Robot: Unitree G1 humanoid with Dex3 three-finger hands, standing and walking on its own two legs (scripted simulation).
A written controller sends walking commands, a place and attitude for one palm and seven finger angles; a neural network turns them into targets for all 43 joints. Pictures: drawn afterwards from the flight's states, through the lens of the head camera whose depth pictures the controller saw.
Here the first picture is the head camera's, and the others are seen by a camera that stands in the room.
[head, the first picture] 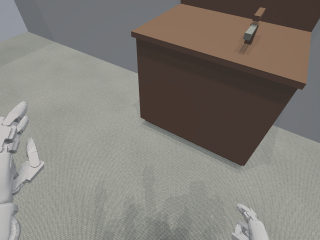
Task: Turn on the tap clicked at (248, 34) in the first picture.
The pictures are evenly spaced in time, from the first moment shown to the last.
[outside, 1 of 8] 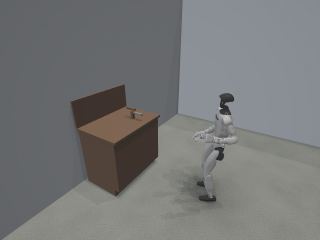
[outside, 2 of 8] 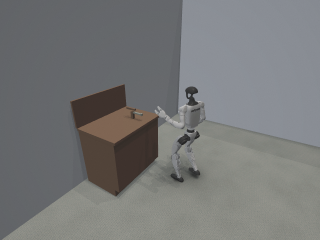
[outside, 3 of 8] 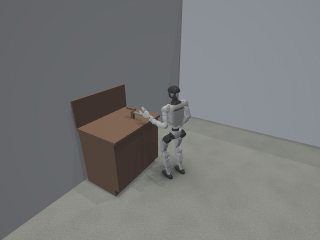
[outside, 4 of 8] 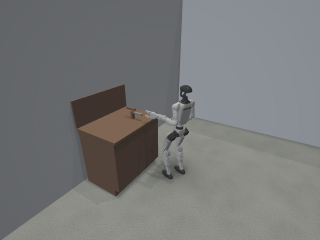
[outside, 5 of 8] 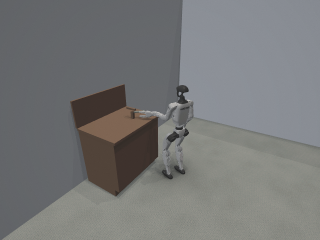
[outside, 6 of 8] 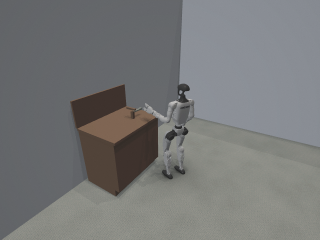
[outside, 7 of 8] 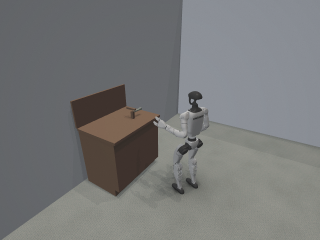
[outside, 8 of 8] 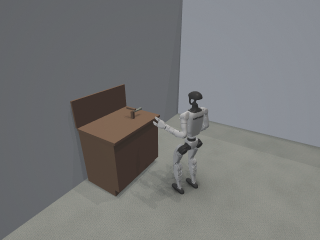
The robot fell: no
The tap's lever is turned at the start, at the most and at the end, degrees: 0 84 84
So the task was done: yes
